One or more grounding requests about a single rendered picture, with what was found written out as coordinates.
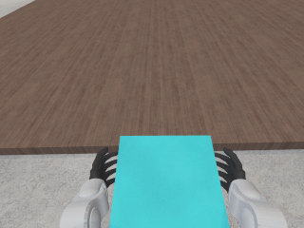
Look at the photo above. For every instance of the right robot hand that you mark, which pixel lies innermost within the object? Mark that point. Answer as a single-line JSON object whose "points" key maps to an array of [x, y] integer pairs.
{"points": [[233, 168]]}

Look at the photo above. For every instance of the left robot hand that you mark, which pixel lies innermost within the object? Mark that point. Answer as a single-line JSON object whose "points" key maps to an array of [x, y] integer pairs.
{"points": [[99, 166]]}

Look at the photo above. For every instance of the robot right forearm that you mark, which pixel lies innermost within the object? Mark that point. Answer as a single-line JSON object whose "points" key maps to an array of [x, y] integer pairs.
{"points": [[251, 209]]}

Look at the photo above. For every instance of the robot left forearm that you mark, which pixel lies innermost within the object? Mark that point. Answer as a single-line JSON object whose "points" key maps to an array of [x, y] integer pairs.
{"points": [[88, 208]]}

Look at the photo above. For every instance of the carton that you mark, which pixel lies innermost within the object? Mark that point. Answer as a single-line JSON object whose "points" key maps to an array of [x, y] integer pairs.
{"points": [[167, 182]]}

